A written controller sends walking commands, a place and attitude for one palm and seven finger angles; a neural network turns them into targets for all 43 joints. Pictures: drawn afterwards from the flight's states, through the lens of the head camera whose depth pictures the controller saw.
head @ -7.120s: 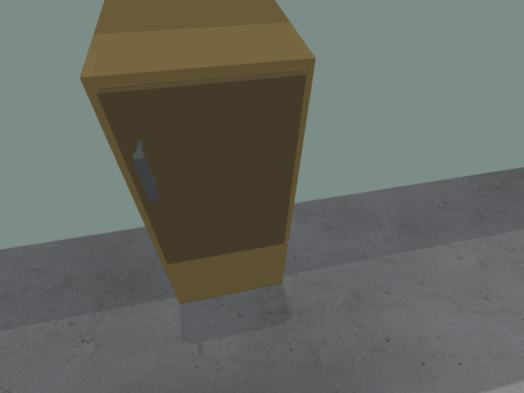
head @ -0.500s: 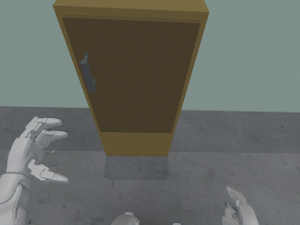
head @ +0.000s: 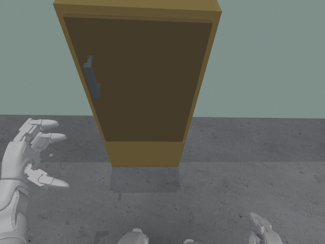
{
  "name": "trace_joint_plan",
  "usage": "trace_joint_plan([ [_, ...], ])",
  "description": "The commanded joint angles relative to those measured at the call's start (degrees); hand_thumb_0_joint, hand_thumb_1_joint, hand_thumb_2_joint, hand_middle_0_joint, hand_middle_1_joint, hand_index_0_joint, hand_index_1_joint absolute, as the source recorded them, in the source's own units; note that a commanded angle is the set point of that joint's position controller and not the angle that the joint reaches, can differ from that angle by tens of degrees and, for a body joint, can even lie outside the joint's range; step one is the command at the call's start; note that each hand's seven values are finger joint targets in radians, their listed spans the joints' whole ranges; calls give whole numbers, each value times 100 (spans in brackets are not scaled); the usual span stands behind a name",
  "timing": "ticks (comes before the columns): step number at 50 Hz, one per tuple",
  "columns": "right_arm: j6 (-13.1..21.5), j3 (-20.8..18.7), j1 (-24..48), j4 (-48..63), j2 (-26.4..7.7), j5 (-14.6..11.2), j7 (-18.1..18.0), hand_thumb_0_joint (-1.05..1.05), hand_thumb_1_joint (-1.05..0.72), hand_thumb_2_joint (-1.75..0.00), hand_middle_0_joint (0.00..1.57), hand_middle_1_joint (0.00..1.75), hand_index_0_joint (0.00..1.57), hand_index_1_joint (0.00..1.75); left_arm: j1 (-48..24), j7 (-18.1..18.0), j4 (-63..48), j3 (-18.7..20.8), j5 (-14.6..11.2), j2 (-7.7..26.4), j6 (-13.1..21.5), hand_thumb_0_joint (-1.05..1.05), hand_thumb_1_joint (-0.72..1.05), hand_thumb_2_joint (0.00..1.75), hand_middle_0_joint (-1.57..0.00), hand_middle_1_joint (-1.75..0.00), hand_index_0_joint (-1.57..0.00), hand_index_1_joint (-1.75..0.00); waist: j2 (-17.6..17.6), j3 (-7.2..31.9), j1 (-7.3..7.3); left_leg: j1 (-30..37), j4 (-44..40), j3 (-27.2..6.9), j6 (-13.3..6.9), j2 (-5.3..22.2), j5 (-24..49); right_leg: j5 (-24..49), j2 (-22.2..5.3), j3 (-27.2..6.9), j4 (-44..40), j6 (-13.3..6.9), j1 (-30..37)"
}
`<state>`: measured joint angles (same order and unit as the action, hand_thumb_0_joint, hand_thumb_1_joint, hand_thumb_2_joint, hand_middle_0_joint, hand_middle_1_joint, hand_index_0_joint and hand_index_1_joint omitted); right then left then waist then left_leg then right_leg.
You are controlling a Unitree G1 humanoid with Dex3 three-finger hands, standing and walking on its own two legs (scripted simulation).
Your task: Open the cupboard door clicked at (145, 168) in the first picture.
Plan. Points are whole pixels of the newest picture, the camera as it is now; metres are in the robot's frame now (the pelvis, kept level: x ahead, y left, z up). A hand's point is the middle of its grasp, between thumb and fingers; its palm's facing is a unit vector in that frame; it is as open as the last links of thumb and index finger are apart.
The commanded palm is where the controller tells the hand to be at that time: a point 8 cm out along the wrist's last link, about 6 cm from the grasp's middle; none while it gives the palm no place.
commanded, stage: raise the hand with hooked fingers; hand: left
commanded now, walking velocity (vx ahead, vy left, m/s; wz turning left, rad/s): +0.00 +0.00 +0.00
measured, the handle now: (93, 77) +0.56 +0.25 +0.06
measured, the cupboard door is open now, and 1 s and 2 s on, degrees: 0 0 0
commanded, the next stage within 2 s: move the hooked fingers beside the handle in 0.12 s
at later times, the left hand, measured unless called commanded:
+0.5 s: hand (56, 139) +0.33 +0.28 +0.06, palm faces +0.07 -1.00 -0.02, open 14.0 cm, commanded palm +0.30 +0.33 +0.06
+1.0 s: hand (61, 118) +0.40 +0.29 +0.06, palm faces +0.06 -1.00 +0.00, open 14.0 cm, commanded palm +0.37 +0.34 +0.05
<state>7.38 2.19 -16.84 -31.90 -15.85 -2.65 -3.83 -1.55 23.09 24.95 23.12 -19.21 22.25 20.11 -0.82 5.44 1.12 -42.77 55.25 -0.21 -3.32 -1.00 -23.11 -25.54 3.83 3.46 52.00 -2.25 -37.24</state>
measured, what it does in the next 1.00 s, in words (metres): stands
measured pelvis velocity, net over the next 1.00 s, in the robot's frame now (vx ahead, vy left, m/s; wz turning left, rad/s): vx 0.00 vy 0.01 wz -0.02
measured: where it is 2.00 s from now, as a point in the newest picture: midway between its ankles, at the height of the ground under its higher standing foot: outside the picture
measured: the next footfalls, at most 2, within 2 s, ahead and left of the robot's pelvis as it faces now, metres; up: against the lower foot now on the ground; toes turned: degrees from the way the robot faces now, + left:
none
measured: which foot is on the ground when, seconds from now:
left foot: down 0.00-1.00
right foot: down 0.00-1.00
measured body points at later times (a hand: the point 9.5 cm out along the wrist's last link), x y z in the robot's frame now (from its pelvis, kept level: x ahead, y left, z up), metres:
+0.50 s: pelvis +0.01 +0.00 +0.00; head +0.07 +0.03 +0.44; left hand +0.32 +0.33 +0.06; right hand +0.16 -0.25 -0.08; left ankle +0.04 +0.08 -0.68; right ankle +0.00 -0.10 -0.68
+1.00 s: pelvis +0.00 +0.01 -0.01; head +0.09 +0.04 +0.43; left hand +0.39 +0.34 +0.06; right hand +0.10 -0.27 -0.10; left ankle +0.04 +0.08 -0.68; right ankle +0.00 -0.10 -0.68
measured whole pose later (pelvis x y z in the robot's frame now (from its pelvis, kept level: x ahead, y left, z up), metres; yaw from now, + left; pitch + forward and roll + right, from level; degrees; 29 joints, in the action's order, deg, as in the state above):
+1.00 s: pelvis +0.00 +0.01 -0.01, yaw -1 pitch +16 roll -4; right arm 3.2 2.3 -18.7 -34.4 -16.4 -2.2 -4.0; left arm -27.0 26.8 49.6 27.0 -14.7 30.3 20.6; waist -0.3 6.3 3.8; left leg -50.0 58.8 0.0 -3.8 -0.6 -24.5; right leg -26.5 4.2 3.4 54.8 -1.8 -44.2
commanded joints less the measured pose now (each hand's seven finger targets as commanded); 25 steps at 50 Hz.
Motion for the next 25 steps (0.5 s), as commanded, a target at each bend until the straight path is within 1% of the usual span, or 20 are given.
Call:
trace_joint_plan([
  [1,311,-363,240,808,-869,-26,-84,0,-90,-90,20,30,20,30,-1046,140,-1350,402,-150,1497,274,0,-50,30,-30,-120,-30,-120,-594,1424,-64,1356,-1013,-385,142,156,863,770,-99,-231,-778,16,241],
  [4,313,-358,232,806,-889,-10,-115,0,-90,-90,20,30,20,30,-1079,96,-1255,606,-246,1589,248,0,-50,30,-30,-120,-30,-120,-348,1317,-81,1294,-1009,-425,156,158,906,810,-66,-183,-747,8,222],
  [6,311,-346,250,787,-857,-11,-111,0,-90,-90,20,30,20,30,-1136,65,-1162,586,-243,1491,250,0,-50,30,-30,-120,-30,-120,-426,1270,-86,1341,-1033,-436,189,161,945,845,-78,-153,-718,12,138],
  [7,311,-337,244,797,-860,-12,-101,0,-90,-90,20,30,20,30,-1161,64,-1084,524,-231,1430,234,0,-50,30,-30,-120,-30,-120,-423,1180,-71,1301,-1044,-448,197,161,867,780,-78,-133,-716,15,73],
  [8,312,-348,238,804,-864,-11,-103,0,-90,-90,20,30,20,30,-1141,66,-1052,502,-235,1378,210,0,-50,30,-30,-120,-30,-120,-351,1239,-64,1302,-1035,-453,190,159,846,772,-77,-140,-713,25,66],
  [9,316,-345,227,810,-871,-14,-103,0,-90,-90,20,30,20,30,-1177,103,-1065,390,-228,1310,207,0,-50,30,-30,-120,-30,-120,-420,1206,-42,1320,-991,-436,183,158,896,820,-65,-153,-707,1,59],
  [10,316,-352,203,809,-880,-13,-99,0,-90,-90,20,30,20,30,-1148,128,-1050,400,-196,1346,191,0,-50,30,-30,-120,-30,-120,-420,1310,-55,1372,-993,-448,196,165,976,884,-85,-144,-683,6,67],
  [11,322,-358,216,817,-876,-16,-90,0,-90,-90,20,30,20,30,-1129,152,-1099,339,-172,1318,184,0,-50,30,-30,-120,-30,-120,-547,1350,-70,1428,-991,-444,208,160,1020,901,-95,-147,-677,3,61],
  [12,326,-350,200,807,-880,-21,-94,0,-90,-90,20,30,20,30,-1350,172,-1152,153,-130,1209,177,0,-50,30,-30,-120,-30,-120,-566,1359,18,1510,-981,-470,211,178,1045,914,-95,-120,-658,9,-40],
  [13,329,-359,179,783,-886,-14,-102,0,-90,-90,20,30,20,30,-1557,176,-1170,120,-105,1219,164,0,-50,30,-30,-120,-30,-120,-573,1414,53,1535,-950,-487,205,183,1048,910,-95,-126,-646,16,-96],
  [14,331,-363,133,740,-915,3,-120,0,-90,-90,20,30,20,30,-1760,173,-1120,212,-100,1363,165,0,-50,30,-30,-120,-30,-120,-507,1376,87,1509,-894,-511,212,193,1106,942,-73,-130,-613,-5,-131],
  [16,301,-353,115,676,-930,3,-146,0,-90,-90,20,30,20,30,-1989,150,-895,343,-80,1496,160,0,-50,30,-30,-120,-30,-120,-342,1368,97,1412,-895,-514,206,197,935,818,-89,-144,-631,17,-185],
  [17,302,-349,135,667,-925,-1,-155,0,-90,-90,20,30,20,30,-2155,136,-897,349,-68,1516,194,0,-50,30,-30,-120,-30,-120,-461,1409,86,1436,-883,-512,214,189,937,809,-97,-163,-612,11,-196],
  [18,300,-340,135,669,-912,5,-153,0,-90,-90,20,30,20,30,-2195,115,-858,322,-53,1492,202,0,-50,30,-30,-120,-30,-120,-508,1444,68,1476,-906,-536,226,188,917,771,-103,-154,-606,5,-210],
  [19,294,-336,104,667,-926,18,-155,0,-90,-90,20,30,20,30,-2329,104,-872,404,-83,1589,225,0,-50,30,-30,-120,-30,-120,-491,1506,46,1464,-874,-547,232,180,1008,839,-84,-156,-569,-20,-145],
  [20,279,-343,99,642,-925,18,-151,0,-90,-90,20,30,20,30,-2248,83,-750,539,-41,1719,225,0,-50,30,-30,-120,-30,-120,-523,1650,-17,1500,-860,-514,241,180,1141,930,-99,-174,-556,-16,-66],
  [21,260,-340,91,649,-914,21,-144,0,-90,-90,20,30,20,30,-2295,73,-763,536,-4,1758,248,0,-50,30,-30,-120,-30,-120,-625,1722,-26,1553,-852,-500,250,182,1228,983,-105,-169,-533,-15,-47],
  [23,239,-349,69,653,-890,22,-116,0,-90,-90,20,30,20,30,-2249,65,-755,456,17,1665,249,0,-50,30,-30,-120,-30,-120,-702,1868,-40,1681,-811,-471,253,178,1486,1171,-108,-178,-520,-3,-11],
  [24,212,-361,8,659,-914,36,-108,0,-90,-90,20,30,20,30,-2126,65,-649,634,0,1835,232,0,-50,30,-30,-120,-30,-120,-617,1951,-103,1643,-781,-476,266,185,1646,1305,-82,-168,-473,-27,112],
  [25,178,-341,22,675,-905,19,-88,0,-90,-90,20,30,20,30,-2091,87,-526,571,28,1791,190,0,-50,30,-30,-120,-30,-120,-668,1853,-79,1569,-791,-439,261,181,1627,1306,-89,-172,-490,-9,64],
])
